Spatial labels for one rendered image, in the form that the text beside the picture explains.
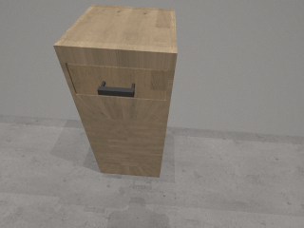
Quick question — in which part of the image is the cabinet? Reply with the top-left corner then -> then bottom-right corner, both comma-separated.
53,4 -> 178,178

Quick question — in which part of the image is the drawer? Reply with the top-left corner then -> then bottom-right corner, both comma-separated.
66,63 -> 168,100

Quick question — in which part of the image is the handle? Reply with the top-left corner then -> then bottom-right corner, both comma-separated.
97,81 -> 135,98

